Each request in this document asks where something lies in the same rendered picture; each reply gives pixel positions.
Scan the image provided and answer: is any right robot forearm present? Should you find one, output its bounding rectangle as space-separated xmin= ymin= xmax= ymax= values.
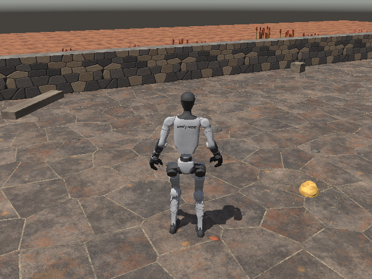
xmin=210 ymin=140 xmax=221 ymax=159

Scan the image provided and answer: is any left robot shin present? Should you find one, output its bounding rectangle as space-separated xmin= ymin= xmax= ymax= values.
xmin=170 ymin=188 xmax=180 ymax=226

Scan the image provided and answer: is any robot left upper arm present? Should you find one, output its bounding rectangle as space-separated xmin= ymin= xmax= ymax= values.
xmin=158 ymin=116 xmax=175 ymax=148

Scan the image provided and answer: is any left robot forearm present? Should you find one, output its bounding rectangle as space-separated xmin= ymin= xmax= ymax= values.
xmin=151 ymin=139 xmax=163 ymax=160

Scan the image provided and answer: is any robot head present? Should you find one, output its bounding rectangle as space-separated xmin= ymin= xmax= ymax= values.
xmin=177 ymin=92 xmax=197 ymax=120

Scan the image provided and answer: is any robot right upper arm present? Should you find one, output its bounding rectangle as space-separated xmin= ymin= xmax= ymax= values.
xmin=199 ymin=117 xmax=216 ymax=149

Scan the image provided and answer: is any left robot hand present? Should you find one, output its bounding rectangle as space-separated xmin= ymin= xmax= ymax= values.
xmin=149 ymin=158 xmax=163 ymax=170

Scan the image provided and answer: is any right robot hand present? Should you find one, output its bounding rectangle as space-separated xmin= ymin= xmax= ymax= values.
xmin=210 ymin=155 xmax=223 ymax=167

